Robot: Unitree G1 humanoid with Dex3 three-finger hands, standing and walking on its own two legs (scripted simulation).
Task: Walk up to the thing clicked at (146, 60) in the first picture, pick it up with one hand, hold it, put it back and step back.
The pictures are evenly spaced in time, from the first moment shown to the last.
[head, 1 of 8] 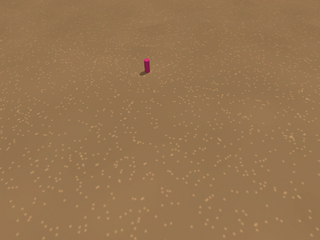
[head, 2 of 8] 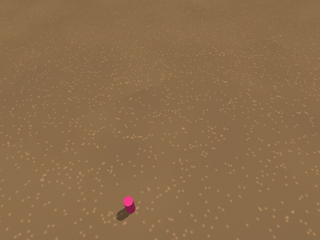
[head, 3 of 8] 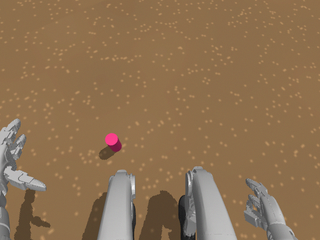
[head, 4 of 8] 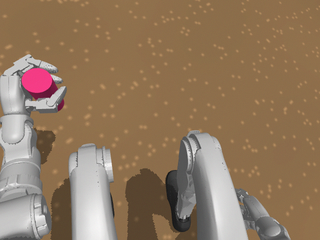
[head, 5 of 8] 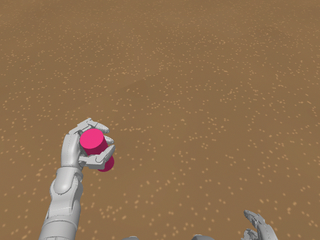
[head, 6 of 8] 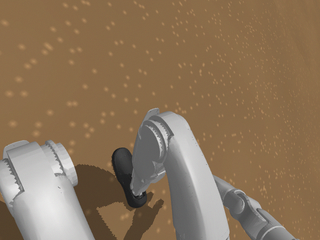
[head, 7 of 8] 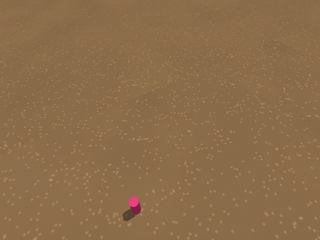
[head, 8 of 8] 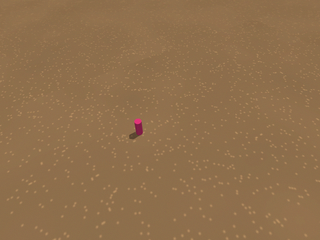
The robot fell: no
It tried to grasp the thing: yes
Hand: left
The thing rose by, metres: 0.69
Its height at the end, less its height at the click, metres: +0.00
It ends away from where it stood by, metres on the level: 0.01
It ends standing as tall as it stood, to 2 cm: yes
